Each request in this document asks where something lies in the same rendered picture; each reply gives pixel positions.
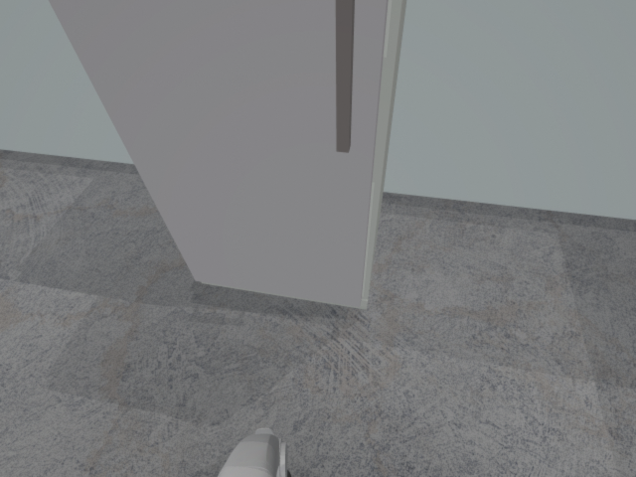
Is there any fridge door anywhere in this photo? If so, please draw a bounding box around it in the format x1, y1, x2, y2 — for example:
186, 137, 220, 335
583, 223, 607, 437
49, 0, 389, 307

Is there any robot left thigh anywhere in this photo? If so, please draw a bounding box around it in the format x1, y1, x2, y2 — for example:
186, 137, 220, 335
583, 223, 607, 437
218, 434, 288, 477

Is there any robot left shin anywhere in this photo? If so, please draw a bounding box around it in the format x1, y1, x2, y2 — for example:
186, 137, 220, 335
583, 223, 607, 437
255, 428, 275, 436

